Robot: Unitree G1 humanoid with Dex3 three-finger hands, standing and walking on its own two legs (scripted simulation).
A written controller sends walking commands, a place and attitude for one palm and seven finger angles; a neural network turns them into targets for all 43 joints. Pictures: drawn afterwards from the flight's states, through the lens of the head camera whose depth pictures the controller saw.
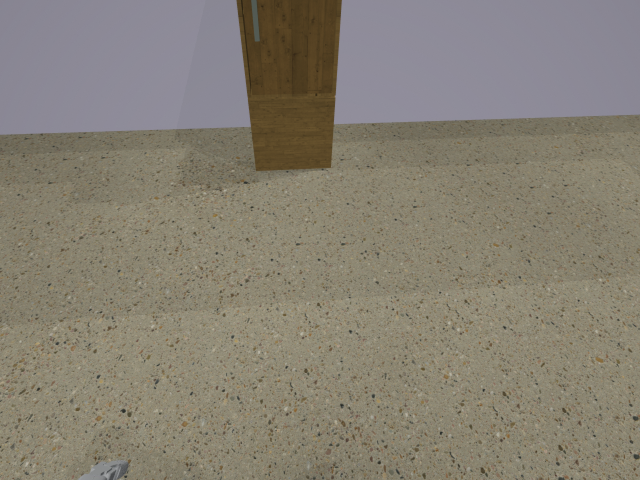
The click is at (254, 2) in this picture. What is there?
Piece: cupboard door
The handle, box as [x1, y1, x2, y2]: [251, 0, 259, 40]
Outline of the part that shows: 251,0 255,40 259,40 256,0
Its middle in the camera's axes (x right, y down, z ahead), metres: -0.24 -0.81 +1.39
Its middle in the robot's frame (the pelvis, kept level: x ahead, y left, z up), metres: +1.58 +0.32 -0.02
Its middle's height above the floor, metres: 0.75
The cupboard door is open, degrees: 0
